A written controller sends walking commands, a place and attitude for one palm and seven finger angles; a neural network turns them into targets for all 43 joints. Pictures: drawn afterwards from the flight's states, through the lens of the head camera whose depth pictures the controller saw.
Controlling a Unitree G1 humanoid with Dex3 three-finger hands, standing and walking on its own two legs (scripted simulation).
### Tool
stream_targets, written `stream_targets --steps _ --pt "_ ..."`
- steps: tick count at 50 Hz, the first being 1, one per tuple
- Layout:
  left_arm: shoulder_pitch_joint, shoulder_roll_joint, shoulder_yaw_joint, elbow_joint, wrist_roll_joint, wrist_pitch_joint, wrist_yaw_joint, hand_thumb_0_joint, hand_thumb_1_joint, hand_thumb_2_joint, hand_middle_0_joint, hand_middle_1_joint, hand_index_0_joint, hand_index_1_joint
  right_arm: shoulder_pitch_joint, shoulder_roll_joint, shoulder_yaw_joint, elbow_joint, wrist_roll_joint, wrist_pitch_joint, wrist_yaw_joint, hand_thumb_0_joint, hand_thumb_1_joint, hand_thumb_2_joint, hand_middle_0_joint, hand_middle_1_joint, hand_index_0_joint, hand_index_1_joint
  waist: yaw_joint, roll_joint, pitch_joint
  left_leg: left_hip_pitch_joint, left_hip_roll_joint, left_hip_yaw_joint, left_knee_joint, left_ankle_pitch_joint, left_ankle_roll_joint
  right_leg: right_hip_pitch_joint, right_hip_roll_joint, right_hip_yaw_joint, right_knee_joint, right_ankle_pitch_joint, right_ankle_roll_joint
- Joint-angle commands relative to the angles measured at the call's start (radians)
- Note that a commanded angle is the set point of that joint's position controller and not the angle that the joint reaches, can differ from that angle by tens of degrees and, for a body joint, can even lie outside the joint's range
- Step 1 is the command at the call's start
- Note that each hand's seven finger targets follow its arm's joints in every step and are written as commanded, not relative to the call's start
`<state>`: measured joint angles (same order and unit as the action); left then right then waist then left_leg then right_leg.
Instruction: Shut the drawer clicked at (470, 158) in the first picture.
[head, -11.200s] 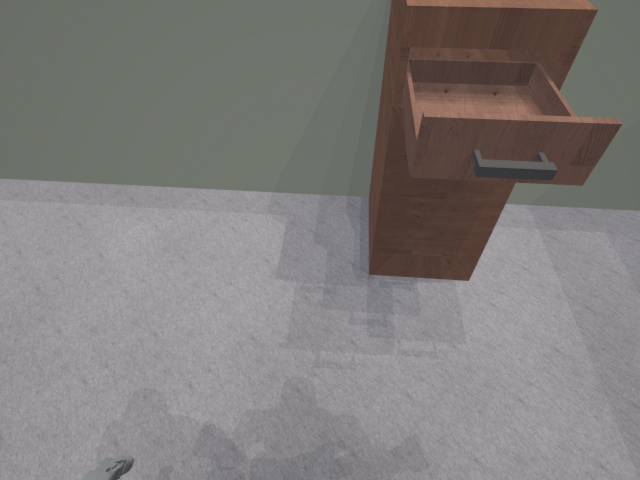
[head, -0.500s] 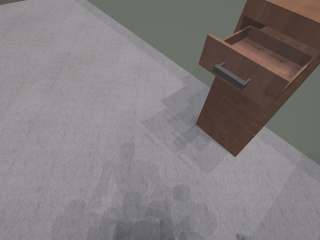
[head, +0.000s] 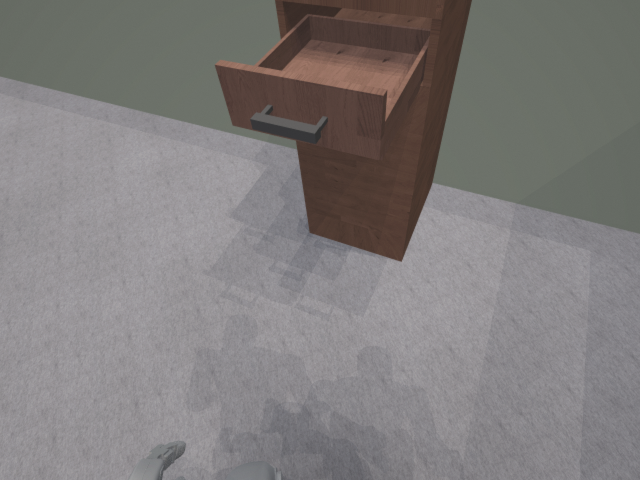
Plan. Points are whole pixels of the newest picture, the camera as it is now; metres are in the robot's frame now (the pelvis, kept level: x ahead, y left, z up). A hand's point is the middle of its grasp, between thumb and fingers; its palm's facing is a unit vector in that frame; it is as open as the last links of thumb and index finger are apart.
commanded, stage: turn to face it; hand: left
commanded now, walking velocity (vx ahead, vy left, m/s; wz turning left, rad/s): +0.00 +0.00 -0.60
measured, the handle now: (290, 121) +0.71 +0.07 +0.03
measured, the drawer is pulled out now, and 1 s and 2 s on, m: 0.29 0.29 0.29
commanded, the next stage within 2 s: take the last steps up to it in 0.56 s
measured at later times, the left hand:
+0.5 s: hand out of the picture +0.10 +0.24 -0.18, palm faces -0.19 -0.96 -0.21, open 7.3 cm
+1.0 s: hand (221, 473) +0.16 +0.16 -0.15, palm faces -0.30 -0.92 -0.25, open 7.1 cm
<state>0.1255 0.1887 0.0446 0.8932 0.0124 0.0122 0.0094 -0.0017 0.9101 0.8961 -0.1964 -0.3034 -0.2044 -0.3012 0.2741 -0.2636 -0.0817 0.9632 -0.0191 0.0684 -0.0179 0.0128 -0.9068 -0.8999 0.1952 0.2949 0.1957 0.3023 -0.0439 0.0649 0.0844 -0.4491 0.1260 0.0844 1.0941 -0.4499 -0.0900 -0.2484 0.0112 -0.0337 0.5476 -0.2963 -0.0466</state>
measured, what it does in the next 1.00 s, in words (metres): steps on the spot, turning right: left foot, then right foot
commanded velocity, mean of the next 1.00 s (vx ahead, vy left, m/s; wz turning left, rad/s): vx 0.11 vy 0.03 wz -0.23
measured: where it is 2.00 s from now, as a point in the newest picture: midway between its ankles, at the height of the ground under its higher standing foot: (341, 426)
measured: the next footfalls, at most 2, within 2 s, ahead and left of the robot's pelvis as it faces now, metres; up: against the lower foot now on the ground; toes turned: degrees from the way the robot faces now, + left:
left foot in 0.38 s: +0.07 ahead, +0.13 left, +0.00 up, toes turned -11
right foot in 0.88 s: -0.02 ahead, -0.08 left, +0.00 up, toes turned -26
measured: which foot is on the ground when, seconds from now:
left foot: up 0.00-0.36, down 0.38-0.88, up 0.90-1.00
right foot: down 0.00-0.40, up 0.42-0.86, down 0.88-1.00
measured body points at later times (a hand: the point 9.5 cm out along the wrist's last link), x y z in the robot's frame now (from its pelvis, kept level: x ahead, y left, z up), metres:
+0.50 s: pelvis +0.01 +0.05 +0.00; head +0.05 +0.08 +0.45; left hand +0.11 +0.29 -0.16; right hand +0.06 -0.22 -0.11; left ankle +0.03 +0.13 -0.74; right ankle -0.04 -0.08 -0.68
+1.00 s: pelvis +0.03 +0.01 +0.01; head +0.01 -0.01 +0.46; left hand +0.17 +0.21 -0.13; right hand -0.12 -0.18 -0.16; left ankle +0.07 +0.13 -0.68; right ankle -0.06 -0.06 -0.74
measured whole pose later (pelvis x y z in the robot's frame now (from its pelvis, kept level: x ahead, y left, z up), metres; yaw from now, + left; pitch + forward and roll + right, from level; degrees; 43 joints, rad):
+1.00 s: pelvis +0.03 +0.01 +0.01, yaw -21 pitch -1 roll +1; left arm 0.26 0.14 0.04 1.02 0.02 -0.05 0.03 -0.02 0.95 0.90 -0.20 -0.30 -0.21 -0.30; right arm 0.43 -0.20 -0.06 1.13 -0.03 0.04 0.01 0.01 -0.91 -0.90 0.20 0.30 0.20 0.30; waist -0.03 0.05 -0.03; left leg -0.39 0.06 0.09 0.92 -0.39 -0.01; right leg -0.08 -0.03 -0.08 0.42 -0.33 -0.02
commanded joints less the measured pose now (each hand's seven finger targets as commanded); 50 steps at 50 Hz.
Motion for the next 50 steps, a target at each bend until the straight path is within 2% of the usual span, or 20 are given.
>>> stream_targets --steps 1,7,13,17,18,19,20,21,23,25,33,38,40,42,43,44,45,46,47,50 --pt "0.056 0.21 0.056 -0.041 -0.004 -0.015 0.009 0.0 0.9 0.9 -0.2 -0.3 -0.2 -0.3 -0.006 -0.058 -0.011 -0.083 -0.003 -0.026 0.004 0.0 -0.9 -0.9 0.2 0.3 0.2 0.3 0.033 -0.203 -0.109 -0.099 0.008 -0.054 0.008 0.101 -0.023 0.129 -0.214 0.228 -0.202 0.546 -0.1" --pt "0.1 0.217 0.061 -0.034 0.0 -0.012 0.002 0.0 0.9 0.9 -0.2 -0.3 -0.2 -0.3 -0.089 -0.065 -0.011 -0.114 -0.001 -0.028 0.003 0.0 -0.9 -0.9 0.2 0.3 0.2 0.3 0.054 -0.206 -0.091 -0.104 -0.025 -0.074 -0.072 0.107 -0.023 0.11 -0.193 0.337 -0.229 0.363 -0.124" --pt "0.125 0.228 0.069 -0.031 0.01 -0.004 0.009 0.0 0.9 0.9 -0.2 -0.3 -0.2 -0.3 -0.149 -0.051 -0.003 -0.145 0.01 -0.046 -0.004 0.0 -0.9 -0.9 0.2 0.3 0.2 0.3 0.074 -0.205 -0.12 0.007 -0.076 -0.08 -0.294 0.029 0.004 0.114 -0.203 0.449 -0.188 0.443 -0.157" --pt "0.078 0.222 0.07 -0.033 0.004 0.002 0.012 0.0 0.9 0.9 -0.2 -0.3 -0.2 -0.3 -0.047 -0.047 0.001 -0.118 0.019 -0.059 -0.016 0.0 -0.9 -0.9 0.2 0.3 0.2 0.3 0.023 -0.207 -0.157 0.219 -0.107 -0.071 -0.591 0.171 0.026 0.047 -0.155 0.462 -0.103 0.489 -0.097" --pt "0.067 0.203 0.065 -0.038 -0.003 0.004 0.01 0.0 0.9 0.9 -0.2 -0.3 -0.2 -0.3 -0.002 -0.064 -0.001 -0.104 0.019 -0.067 -0.02 0.0 -0.9 -0.9 0.2 0.3 0.2 0.3 0.005 -0.165 -0.178 0.336 -0.072 -0.08 -0.694 0.262 0.039 -0.012 -0.1 0.417 -0.047 0.428 -0.052" --pt "0.095 0.152 0.057 -0.048 -0.011 0.009 0.007 0.0 0.9 0.9 -0.2 -0.3 -0.2 -0.3 0.012 -0.131 -0.008 -0.108 0.011 -0.077 -0.023 0.0 -0.9 -0.9 0.2 0.3 0.2 0.3 0.004 0.022 -0.202 0.454 0.105 -0.264 -0.78 0.322 0.095 -0.159 0.013 0.328 0.082 0.182 0.002" --pt "0.134 0.117 0.048 -0.049 -0.008 0.009 0.0 0.0 0.9 0.9 -0.2 -0.3 -0.2 -0.3 -0.001 -0.201 -0.021 -0.125 0.007 -0.07 -0.018 0.0 -0.9 -0.9 0.2 0.3 0.2 0.3 0.025 0.243 -0.179 0.462 0.309 -0.44 -0.818 0.455 0.181 -0.288 0.084 0.171 0.299 -0.262 0.055" --pt "0.13 0.151 0.057 -0.046 0.004 0.015 0.002 0.0 0.9 0.9 -0.2 -0.3 -0.2 -0.3 -0.016 -0.188 -0.014 -0.143 -0.003 -0.062 -0.014 0.0 -0.9 -0.9 0.2 0.3 0.2 0.3 0.018 0.159 -0.131 0.34 0.354 -0.436 -0.819 0.401 0.247 -0.269 0.038 0.142 0.469 -0.291 0.068" --pt "0.148 0.169 0.072 0.006 0.019 0.031 -0.006 0.0 0.9 0.9 -0.2 -0.3 -0.2 -0.3 -0.098 -0.1 0.014 -0.144 -0.004 -0.07 -0.025 0.0 -0.9 -0.9 0.2 0.3 0.2 0.3 0.062 0.13 -0.042 0.22 0.213 -0.285 -0.856 0.356 0.182 -0.26 0.015 0.15 0.597 -0.156 0.086" --pt "0.168 0.144 0.064 0.023 0.015 0.029 -0.016 0.0 0.9 0.9 -0.2 -0.3 -0.2 -0.3 -0.099 -0.08 0.024 -0.139 -0.002 -0.076 -0.027 0.0 -0.9 -0.9 0.2 0.3 0.2 0.3 0.071 0.093 -0.054 0.251 0.146 -0.171 -0.831 0.447 0.165 -0.276 0.002 0.114 0.642 -0.079 0.095" --pt "0.096 0.082 0.035 0.027 0.006 0.035 -0.01 0.0 0.9 0.9 -0.2 -0.3 -0.2 -0.3 0.07 -0.077 0.01 -0.044 0.0 -0.081 -0.026 0.0 -0.9 -0.9 0.2 0.3 0.2 0.3 0.017 0.082 -0.101 0.404 0.168 -0.119 -0.78 0.66 0.232 -0.24 -0.031 0.051 0.427 -0.113 0.115" --pt "0.038 0.045 0.011 0.025 0.013 0.015 -0.018 0.0 0.9 0.9 -0.2 -0.3 -0.2 -0.3 0.132 -0.087 0.0 0.019 -0.014 -0.083 -0.011 0.0 -0.9 -0.9 0.2 0.3 0.2 0.3 -0.017 0.12 -0.08 0.35 0.185 -0.163 -0.848 0.199 0.248 -0.138 -0.033 -0.029 0.195 -0.189 0.07" --pt "0.056 0.041 0.009 0.042 0.014 0.001 -0.019 0.0 0.9 0.9 -0.2 -0.3 -0.2 -0.3 0.141 -0.081 0.003 0.044 -0.013 -0.085 -0.004 0.0 -0.9 -0.9 0.2 0.3 0.2 0.3 0.001 0.09 -0.058 0.279 0.172 -0.176 -0.841 0.084 0.237 -0.039 -0.025 -0.045 0.056 -0.155 0.051" --pt "0.168 0.048 0.013 0.095 0.013 -0.02 -0.014 0.0 0.9 0.9 -0.2 -0.3 -0.2 -0.3 0.12 -0.051 0.01 0.057 -0.004 -0.086 0.0 0.0 -0.9 -0.9 0.2 0.3 0.2 0.3 0.061 -0.003 -0.075 0.157 0.11 -0.11 -0.741 0.003 0.18 0.187 -0.033 -0.047 -0.175 -0.011 0.036" --pt "0.244 0.099 0.022 0.124 0.017 -0.033 -0.004 0.0 0.9 0.9 -0.2 -0.3 -0.2 -0.3 0.11 -0.001 0.021 0.054 0.007 -0.091 0.006 0.0 -0.9 -0.9 0.2 0.3 0.2 0.3 0.098 -0.139 -0.086 0.006 0.037 -0.012 -0.588 -0.037 0.129 0.346 -0.157 0.091 -0.265 -0.077 0.004" --pt "0.341 0.203 0.043 0.155 0.02 -0.042 0.008 0.0 0.9 0.9 -0.2 -0.3 -0.2 -0.3 0.063 0.049 0.036 0.017 0.01 -0.096 0.011 0.0 -0.9 -0.9 0.2 0.3 0.2 0.3 0.139 -0.395 -0.048 -0.237 -0.074 0.089 -0.346 -0.146 0.072 0.437 -0.391 0.425 -0.387 -0.181 -0.095" --pt "0.383 0.219 0.042 0.167 0.005 -0.039 0.017 0.0 0.9 0.9 -0.2 -0.3 -0.2 -0.3 -0.016 -0.026 0.021 -0.012 -0.008 -0.085 0.017 0.0 -0.9 -0.9 0.2 0.3 0.2 0.3 0.156 -0.286 0.014 -0.269 -0.037 -0.014 -0.221 -0.143 0.074 0.313 -0.48 0.487 -0.431 -0.232 -0.141" --pt "0.323 0.196 0.043 0.153 0.007 -0.041 0.021 0.0 0.9 0.9 -0.2 -0.3 -0.2 -0.3 -0.005 -0.014 0.011 -0.002 -0.012 -0.083 0.024 0.0 -0.9 -0.9 0.2 0.3 0.2 0.3 0.125 -0.227 0.037 -0.283 -0.023 -0.043 -0.154 -0.061 0.077 0.26 -0.449 0.422 -0.441 -0.328 -0.149" --pt "0.297 0.167 0.04 0.156 0.005 -0.052 0.021 0.0 0.9 0.9 -0.2 -0.3 -0.2 -0.3 -0.021 -0.005 0.013 0.019 -0.013 -0.079 0.028 0.0 -0.9 -0.9 0.2 0.3 0.2 0.3 0.123 -0.306 0.093 -0.282 -0.016 -0.05 -0.103 0.026 0.077 0.202 -0.398 0.407 -0.46 -0.304 -0.119" --pt "0.267 0.062 0.015 0.154 0.004 -0.069 0.02 0.0 0.9 0.9 -0.2 -0.3 -0.2 -0.3 0.072 0.029 0.007 0.077 -0.013 -0.071 0.036 0.0 -0.9 -0.9 0.2 0.3 0.2 0.3 0.059 -0.182 0.139 -0.253 -0.004 -0.046 -0.053 0.2 0.057 0.161 -0.31 0.163 -0.437 -0.007 -0.065"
